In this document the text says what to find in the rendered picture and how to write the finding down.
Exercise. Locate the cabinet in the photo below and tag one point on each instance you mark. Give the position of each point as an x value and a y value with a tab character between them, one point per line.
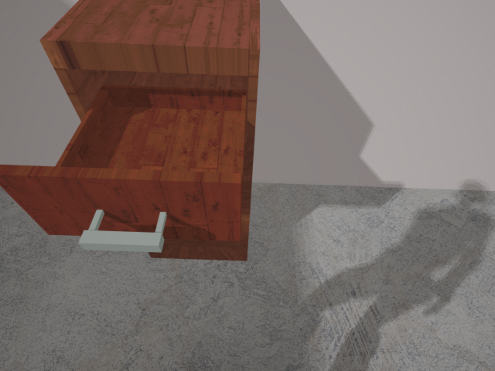
206	44

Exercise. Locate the handle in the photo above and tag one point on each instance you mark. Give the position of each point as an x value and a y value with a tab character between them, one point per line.
94	239

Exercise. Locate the drawer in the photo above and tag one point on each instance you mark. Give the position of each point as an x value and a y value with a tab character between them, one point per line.
140	151

